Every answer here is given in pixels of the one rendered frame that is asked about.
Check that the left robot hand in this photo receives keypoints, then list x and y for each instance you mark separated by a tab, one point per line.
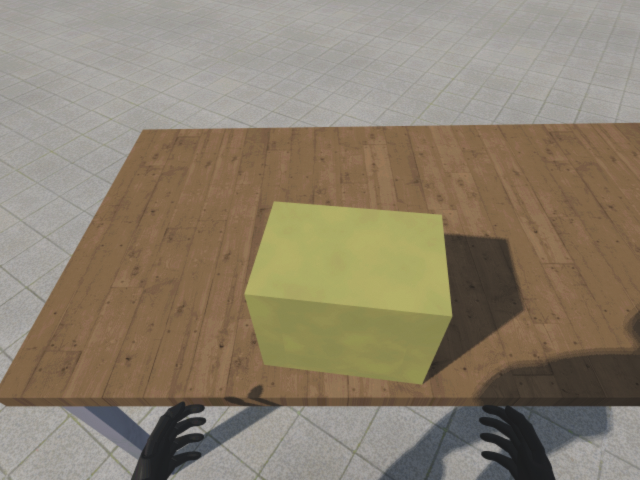
156	461

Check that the table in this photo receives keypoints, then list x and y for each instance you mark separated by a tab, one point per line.
542	236

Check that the right robot hand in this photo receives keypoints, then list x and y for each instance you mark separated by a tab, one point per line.
528	459

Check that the carton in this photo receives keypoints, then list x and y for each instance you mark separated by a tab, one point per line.
351	291

